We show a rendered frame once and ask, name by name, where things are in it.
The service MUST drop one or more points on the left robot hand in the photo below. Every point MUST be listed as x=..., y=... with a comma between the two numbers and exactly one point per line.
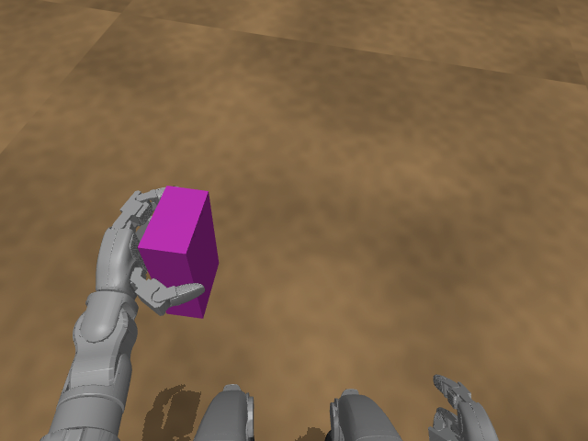
x=120, y=266

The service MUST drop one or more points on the carton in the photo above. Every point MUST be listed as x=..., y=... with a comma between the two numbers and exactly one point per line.
x=179, y=245

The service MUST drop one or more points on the right robot hand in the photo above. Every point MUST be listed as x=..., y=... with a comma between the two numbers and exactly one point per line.
x=472, y=422

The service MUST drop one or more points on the left robot arm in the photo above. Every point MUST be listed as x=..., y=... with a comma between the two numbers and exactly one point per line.
x=94, y=394

